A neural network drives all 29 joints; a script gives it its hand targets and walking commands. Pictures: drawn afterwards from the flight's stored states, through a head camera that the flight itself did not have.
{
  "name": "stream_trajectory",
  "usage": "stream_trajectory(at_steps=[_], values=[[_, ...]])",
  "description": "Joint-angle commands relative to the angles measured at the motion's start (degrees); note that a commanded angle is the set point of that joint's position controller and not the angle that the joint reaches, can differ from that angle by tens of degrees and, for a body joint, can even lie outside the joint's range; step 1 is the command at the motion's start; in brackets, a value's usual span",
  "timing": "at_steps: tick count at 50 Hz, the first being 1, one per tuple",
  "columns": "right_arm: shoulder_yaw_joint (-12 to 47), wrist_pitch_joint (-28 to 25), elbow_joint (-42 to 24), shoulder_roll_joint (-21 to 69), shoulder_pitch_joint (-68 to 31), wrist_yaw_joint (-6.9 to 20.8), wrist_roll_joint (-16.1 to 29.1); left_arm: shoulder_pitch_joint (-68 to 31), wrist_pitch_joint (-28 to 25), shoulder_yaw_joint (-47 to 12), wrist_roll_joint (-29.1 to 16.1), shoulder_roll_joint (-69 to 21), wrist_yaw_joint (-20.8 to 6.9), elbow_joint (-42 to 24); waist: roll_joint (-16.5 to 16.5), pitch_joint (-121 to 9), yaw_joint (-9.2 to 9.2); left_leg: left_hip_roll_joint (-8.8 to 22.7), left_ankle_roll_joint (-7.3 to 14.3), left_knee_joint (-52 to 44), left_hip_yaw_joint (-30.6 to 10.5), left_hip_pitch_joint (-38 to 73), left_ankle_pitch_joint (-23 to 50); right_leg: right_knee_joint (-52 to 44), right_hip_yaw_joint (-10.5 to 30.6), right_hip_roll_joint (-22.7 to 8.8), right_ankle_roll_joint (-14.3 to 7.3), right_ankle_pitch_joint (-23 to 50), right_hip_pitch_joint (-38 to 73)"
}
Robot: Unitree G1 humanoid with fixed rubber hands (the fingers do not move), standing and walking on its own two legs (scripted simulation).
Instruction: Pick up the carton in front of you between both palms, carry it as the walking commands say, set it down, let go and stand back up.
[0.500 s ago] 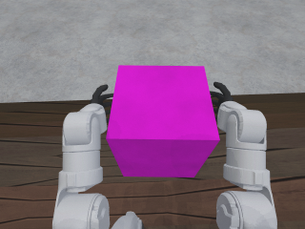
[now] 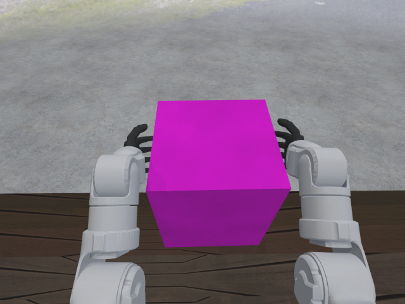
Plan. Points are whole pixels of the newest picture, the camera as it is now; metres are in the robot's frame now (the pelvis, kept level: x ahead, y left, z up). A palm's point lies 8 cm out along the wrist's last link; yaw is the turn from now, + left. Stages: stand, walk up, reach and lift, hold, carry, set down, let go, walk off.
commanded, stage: carry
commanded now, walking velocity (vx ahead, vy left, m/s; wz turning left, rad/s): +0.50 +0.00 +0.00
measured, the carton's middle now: (212, 178) +0.37 +0.02 +0.09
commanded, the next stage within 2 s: none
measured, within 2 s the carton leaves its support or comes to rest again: neither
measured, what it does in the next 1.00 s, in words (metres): goes down: left foot 0.16 m lower, then right foot 0.15 m lower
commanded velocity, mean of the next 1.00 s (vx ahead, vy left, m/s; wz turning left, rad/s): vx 0.50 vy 0.00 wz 0.00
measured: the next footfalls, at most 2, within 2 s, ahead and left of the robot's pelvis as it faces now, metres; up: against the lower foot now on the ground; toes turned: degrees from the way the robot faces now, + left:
left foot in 0.32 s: +0.35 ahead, +0.06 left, -0.16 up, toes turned +2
right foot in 0.70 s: +0.67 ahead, -0.07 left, -0.31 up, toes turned +0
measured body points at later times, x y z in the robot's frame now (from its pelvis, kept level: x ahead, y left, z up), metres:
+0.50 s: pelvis +0.34 +0.02 -0.20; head +0.39 +0.00 +0.25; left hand +0.70 +0.13 -0.15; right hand +0.68 -0.17 -0.15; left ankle +0.31 +0.06 -0.88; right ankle +0.38 -0.12 -0.82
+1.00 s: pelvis +0.73 -0.03 -0.38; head +0.76 -0.04 +0.07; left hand +1.06 +0.15 -0.31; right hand +1.09 -0.15 -0.32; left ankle +0.88 +0.10 -1.05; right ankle +0.63 -0.07 -1.04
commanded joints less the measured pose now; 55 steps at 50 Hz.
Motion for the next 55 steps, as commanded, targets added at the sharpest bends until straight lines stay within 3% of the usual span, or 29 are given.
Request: stream_trajectory(at_steps=[1, 3, 4, 6, 7, 13, 14, 15, 16, 17, 18, 20, 23, 25, 29, 31, 33, 34, 35, 36, 37, 39, 40, 44, 46, 50, 53, 54, 55], values=[[27.9, 3.0, 0.7, 55.2, -30.4, 11.3, 15.2, -42.3, -0.4, -35.2, -29.9, -56.7, -14.6, 0.8, -2.6, -11.1, -0.75, 3.1, -0.5, -7.6, -5.2, -27.5, 6.6, 2.9, 22.1, -16.0, -1.9, 39.1, 24.0], [26.9, 2.4, -4.5, 55.6, -35.5, 10.5, 14.8, -50.2, -2.1, -37.1, -34.0, -61.2, -15.3, -2.6, -1.6, -17.3, -0.66, 4.5, -1.7, -20.1, -8.2, -20.3, 12.5, 0.6, 38.6, -22.8, -12.4, 33.4, 13.1], [27.8, 2.0, -5.7, 57.7, -37.8, 10.4, 15.2, -52.5, -2.4, -37.5, -35.7, -63.6, -15.6, -3.9, 0.5, -16.8, -1.07, 4.3, -1.8, -21.2, -7.2, -18.0, 13.4, 0.2, 36.8, -22.5, -12.4, 38.3, 10.6], [28.6, 0.8, -7.9, 59.8, -37.7, 10.3, 16.2, -54.4, -3.4, -38.1, -38.4, -67.2, -15.7, -5.8, 3.0, -19.7, -1.30, 4.5, -0.6, -18.8, -5.5, -17.4, 22.8, 5.8, 31.0, -20.2, -9.3, 36.5, 10.4], [29.1, 0.2, -8.9, 60.7, -38.7, 10.3, 16.5, -55.4, -3.8, -38.5, -39.2, -68.2, -15.4, -6.7, 7.4, -19.0, 0.64, 5.2, 0.6, -34.3, -6.2, -20.4, 38.8, 13.2, 23.9, -12.5, -5.2, 22.6, 12.1], [35.0, -1.3, -14.0, 62.0, -34.8, 9.6, 18.3, -43.7, -6.3, -38.9, -35.9, -67.5, -13.8, -7.7, -3.0, -20.3, 3.68, -1.0, 2.1, -64.3, 4.5, 4.7, 55.9, 24.4, 10.3, -3.4, -2.9, 19.8, 8.6], [35.6, -1.2, -13.9, 62.1, -33.9, 9.7, 18.2, -41.3, -6.5, -38.8, -35.2, -66.7, -13.6, -7.2, -6.7, -25.7, -1.05, -2.6, 3.3, -54.4, 8.8, 16.2, 63.5, 35.1, 6.1, -5.5, -0.9, 30.0, 6.1], [35.6, -1.4, -13.5, 61.3, -30.4, 9.9, 17.7, -38.8, -6.6, -39.0, -34.4, -65.9, -13.6, -6.7, -5.1, -27.2, -8.73, -0.9, 5.4, -59.2, 6.6, 23.9, 57.1, 46.3, 3.7, -6.4, 1.4, 40.9, 2.2], [36.3, -1.7, -12.1, 60.8, -27.7, 10.1, 17.8, -37.9, -6.6, -39.5, -33.6, -65.2, -13.7, -5.8, 7.3, -25.2, -15.11, 1.2, 8.1, -66.8, 5.0, 31.1, 55.6, 64.8, 0.4, -3.3, 4.7, 30.0, -5.8], [37.3, -2.1, -10.1, 59.8, -26.5, 10.7, 18.2, -36.8, -6.4, -38.8, -31.4, -64.7, -13.6, -4.6, 20.0, -23.3, -12.46, 13.1, 12.8, -55.0, -9.1, 48.5, 74.8, 79.0, 1.3, 1.7, 8.0, -26.0, -30.4], [38.6, -1.9, -6.8, 61.7, -24.2, 11.4, 19.9, -32.3, -6.2, -36.5, -28.0, -61.7, -12.9, -2.4, 13.1, -26.8, -8.84, 18.6, 15.5, -53.3, -23.4, 55.7, 71.8, 76.5, 7.9, 1.5, 6.2, -27.0, -40.1], [41.1, -2.9, -7.9, 65.7, -27.8, 12.9, 23.9, -26.9, -6.9, -33.3, -24.0, -58.8, -12.3, 0.4, 2.4, -27.3, -9.01, 19.2, 18.3, -54.8, -29.6, 47.1, 47.2, 63.4, 9.8, -3.5, 4.8, -23.0, -41.3], [46.8, -5.8, -13.2, 72.9, -37.7, 14.6, 30.4, -29.6, -9.6, -31.6, -20.2, -58.2, -12.3, -3.1, -1.4, -20.3, -7.20, 17.2, 17.0, -57.7, -29.7, 21.7, 46.3, 34.7, 8.2, -4.2, 7.4, -8.1, -27.8], [48.2, -7.1, -14.0, 73.4, -37.0, 14.2, 30.7, -30.4, -11.0, -33.2, -20.0, -58.6, -12.2, -6.5, 5.8, -23.1, -7.30, 18.5, 14.5, -53.3, -26.0, 21.5, 58.9, 40.4, 4.3, -4.0, 6.3, 2.8, -22.5], [48.6, -9.4, -13.6, 72.3, -30.2, 14.0, 30.4, -26.0, -13.3, -36.8, -20.4, -58.4, -11.5, -8.1, -0.1, -21.4, -11.97, 2.7, 8.5, -37.7, -11.1, 22.5, 34.8, 6.5, -0.5, -1.0, 5.6, 36.0, -19.4], [48.2, -10.5, -13.1, 70.6, -26.2, 14.0, 29.7, -25.1, -13.7, -38.8, -20.4, -56.2, -11.0, -10.5, 6.1, -18.7, -11.61, 2.7, 7.9, -38.1, -7.9, 13.3, 33.1, -3.2, -2.3, 0.0, 6.2, 38.1, -3.4], [47.1, -10.6, -11.7, 68.8, -21.9, 13.8, 28.0, -24.9, -13.4, -39.7, -21.0, -54.2, -10.4, -12.6, 11.2, -17.3, -7.86, 3.3, 7.0, -30.3, -4.5, 13.5, 33.5, -11.3, -3.3, -1.9, 4.8, 41.1, 3.5], [46.6, -10.6, -10.7, 67.3, -20.2, 13.5, 27.4, -24.7, -13.0, -40.2, -21.0, -53.6, -10.4, -13.4, 11.7, -25.0, 0.17, 7.2, 4.9, -16.3, -1.2, 8.5, 50.5, -2.3, -5.3, -0.9, 2.8, 45.6, 20.9], [46.6, -10.3, -11.0, 66.3, -18.9, 13.4, 26.1, -21.4, -12.7, -40.3, -21.2, -51.3, -10.7, -12.3, 0.7, -24.4, 6.47, 4.3, 1.7, -0.5, 1.5, 0.2, 44.3, -6.3, -2.1, -2.9, 0.0, 38.2, 28.5], [44.9, -10.0, -10.5, 64.1, -19.3, 12.9, 24.0, -22.1, -12.0, -40.6, -21.7, -49.6, -11.3, -11.8, -10.1, -19.7, 4.75, -3.2, -0.7, 15.8, 1.6, -17.7, -7.4, 1.9, 6.5, -11.8, -2.1, 52.4, 36.5], [42.1, -8.5, -9.7, 60.4, -16.9, 12.2, 22.3, -19.8, -11.3, -40.3, -23.1, -49.0, -11.4, -8.6, -8.6, -26.3, 1.37, -1.6, -0.7, 12.7, -4.4, -25.7, -6.6, 7.2, 23.4, -19.2, -6.3, 52.6, 45.2], [38.9, -7.2, -9.7, 57.4, -15.7, 11.0, 18.1, -24.1, -10.9, -43.0, -27.1, -52.1, -12.2, -9.8, -0.8, -24.8, -0.12, 3.1, -0.2, -1.7, -7.7, -28.6, 1.8, 1.9, 35.5, -21.2, -11.0, 18.4, 33.0], [37.0, -7.2, -9.6, 56.2, -14.6, 10.7, 16.8, -27.2, -10.8, -44.5, -29.8, -55.3, -12.8, -10.0, 2.9, -24.5, -0.70, 4.4, -0.2, -5.3, -8.5, -28.1, 6.4, 2.8, 37.8, -21.2, -10.6, 19.3, 29.2], [36.7, -8.4, -11.3, 58.2, -19.5, 11.1, 15.7, -34.8, -11.9, -46.2, -34.5, -61.6, -14.1, -9.5, 0.4, -21.8, 0.11, 3.8, -1.4, -18.3, -4.6, -19.7, 19.3, 5.0, 31.1, -18.8, -8.7, 35.6, 15.2], [37.8, -9.3, -13.0, 59.3, -21.7, 10.8, 16.0, -35.1, -12.7, -46.1, -35.7, -63.6, -14.2, -9.6, 3.8, -21.3, 1.62, 3.7, -0.4, -35.4, -4.3, -23.2, 36.5, 14.4, 21.4, -8.8, -3.0, 22.8, 17.3], [40.4, -9.0, -16.4, 58.3, -21.6, 9.4, 16.6, -32.3, -12.8, -45.1, -35.3, -61.8, -14.0, -10.3, 0.0, -18.3, 3.22, -2.1, 0.3, -57.2, 5.8, -0.8, 55.2, 17.8, 11.4, -2.7, -1.9, 15.3, 3.1], [41.1, -7.1, -17.2, 55.3, -21.1, 8.8, 16.3, -27.3, -11.8, -43.1, -33.8, -58.6, -13.7, -7.4, -8.6, -23.1, -4.75, -2.9, 2.9, -52.0, 7.3, 17.8, 57.5, 33.2, 5.7, -4.7, 1.5, 22.1, -1.7], [40.4, -6.4, -15.8, 53.8, -20.1, 8.9, 16.1, -27.7, -11.1, -42.0, -32.9, -57.6, -13.7, -6.5, -0.6, -22.0, -10.76, -2.9, 4.4, -58.1, 7.5, 26.1, 52.4, 43.5, 3.7, -5.0, 3.6, 33.5, -6.9], [40.4, -5.6, -15.6, 53.2, -19.8, 9.4, 17.2, -28.5, -10.6, -40.3, -31.2, -56.1, -13.5, -5.6, 7.4, -18.0, -16.72, 3.2, 9.4, -66.6, 2.2, 32.5, 55.4, 68.0, 1.2, -1.1, 5.7, 15.2, -15.4]])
